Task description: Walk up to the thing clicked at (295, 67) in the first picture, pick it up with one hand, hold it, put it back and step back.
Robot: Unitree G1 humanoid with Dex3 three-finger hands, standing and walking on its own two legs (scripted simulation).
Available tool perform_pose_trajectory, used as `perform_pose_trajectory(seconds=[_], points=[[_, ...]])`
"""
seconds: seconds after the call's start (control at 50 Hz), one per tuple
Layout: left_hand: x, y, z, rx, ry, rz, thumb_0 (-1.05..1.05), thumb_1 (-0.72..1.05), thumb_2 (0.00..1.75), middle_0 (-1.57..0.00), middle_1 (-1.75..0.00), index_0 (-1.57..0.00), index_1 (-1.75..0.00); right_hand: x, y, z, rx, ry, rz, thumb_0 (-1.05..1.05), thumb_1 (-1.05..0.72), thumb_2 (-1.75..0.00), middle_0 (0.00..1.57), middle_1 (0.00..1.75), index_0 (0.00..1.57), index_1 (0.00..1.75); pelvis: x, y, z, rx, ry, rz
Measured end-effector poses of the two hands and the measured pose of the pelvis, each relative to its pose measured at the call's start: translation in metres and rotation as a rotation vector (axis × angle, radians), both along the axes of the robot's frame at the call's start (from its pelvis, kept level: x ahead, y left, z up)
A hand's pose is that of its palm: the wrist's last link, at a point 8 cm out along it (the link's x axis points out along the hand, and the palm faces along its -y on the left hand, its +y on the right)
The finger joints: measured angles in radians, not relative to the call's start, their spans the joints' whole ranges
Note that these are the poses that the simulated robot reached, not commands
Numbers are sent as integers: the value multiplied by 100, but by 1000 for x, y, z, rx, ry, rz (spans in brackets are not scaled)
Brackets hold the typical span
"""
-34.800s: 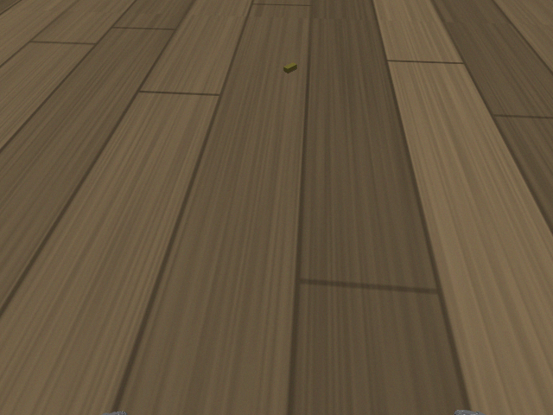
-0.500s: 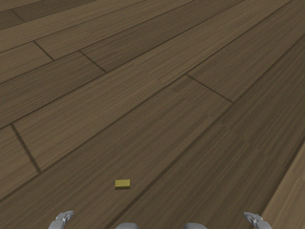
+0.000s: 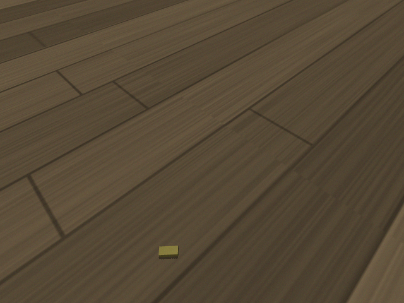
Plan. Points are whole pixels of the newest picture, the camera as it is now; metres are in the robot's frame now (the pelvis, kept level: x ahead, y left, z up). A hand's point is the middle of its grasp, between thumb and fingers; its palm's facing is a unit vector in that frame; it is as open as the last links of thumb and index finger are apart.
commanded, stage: stand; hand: left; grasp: from above
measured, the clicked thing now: (168, 251) +0.46 +0.21 -0.76
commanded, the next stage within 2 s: step back in 1.70 s
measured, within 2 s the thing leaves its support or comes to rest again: neither
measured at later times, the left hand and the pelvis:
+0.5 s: hand out of the picture +0.06 +0.22 -0.16, palm faces +0.02 -0.95 -0.32, open 7.4 cm; pelvis +0.01 -0.02 +0.00, yaw +0 degrees
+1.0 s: hand out of the picture +0.08 +0.22 -0.15, palm faces +0.01 -0.94 -0.33, open 7.4 cm; pelvis +0.01 -0.02 +0.01, yaw -1 degrees
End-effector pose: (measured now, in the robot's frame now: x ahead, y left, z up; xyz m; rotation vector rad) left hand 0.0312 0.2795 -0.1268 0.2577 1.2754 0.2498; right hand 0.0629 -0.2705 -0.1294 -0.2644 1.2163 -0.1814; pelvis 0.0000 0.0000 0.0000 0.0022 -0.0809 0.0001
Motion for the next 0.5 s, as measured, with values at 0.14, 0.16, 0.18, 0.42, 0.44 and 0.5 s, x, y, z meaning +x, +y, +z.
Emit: perform_pose_trajectory(seconds=[0.14, 0.16, 0.18, 0.42, 0.44, 0.5], points=[[1, -4, 2, 3, 7, -1, 1, 91, 90, -21, -30, -20, -30, -6, -12, 1, -10, 20, -8, 0, -90, -90, 20, 30, 21, 30, -1, -6, 2, 1, -1, -1], [2, -5, 2, 3, 8, -3, 1, 91, 90, -21, -30, -20, -30, -7, -14, 1, -11, 23, -9, 0, -90, -90, 20, 30, 21, 30, -1, -7, 2, 0, -1, -1], [2, -6, 2, 2, 8, -3, 1, 91, 90, -21, -30, -20, -30, -7, -15, 2, -12, 26, -10, 0, -90, -90, 20, 30, 21, 30, 0, -8, 2, 0, -1, -1], [17, -13, 3, -6, 2, -15, 1, 91, 90, -21, -30, -20, -30, -10, -25, 3, -20, 50, -12, 0, -90, -90, 20, 30, 21, 30, 3, -15, 3, -2, 5, -4], [19, -14, 3, -7, -1, -16, 1, 91, 90, -21, -30, -20, -30, -10, -26, 3, -20, 51, -12, 0, -90, -90, 20, 30, 21, 30, 4, -15, 4, -2, 6, -4], [24, -14, 4, -7, -8, -22, 1, 91, 90, -21, -30, -20, -30, -8, -26, 3, -19, 52, -11, 0, -90, -90, 20, 30, 21, 30, 5, -16, 4, -2, 7, -6]])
